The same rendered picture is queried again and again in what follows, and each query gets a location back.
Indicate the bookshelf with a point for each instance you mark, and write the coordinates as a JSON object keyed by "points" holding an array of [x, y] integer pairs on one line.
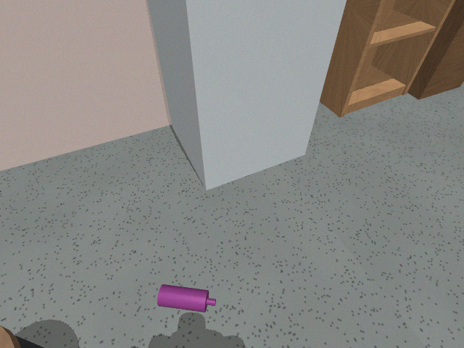
{"points": [[379, 49]]}

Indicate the stool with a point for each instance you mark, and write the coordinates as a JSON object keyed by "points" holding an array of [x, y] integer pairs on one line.
{"points": [[9, 340]]}

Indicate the bottle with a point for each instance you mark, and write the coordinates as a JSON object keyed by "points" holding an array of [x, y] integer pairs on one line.
{"points": [[184, 298]]}

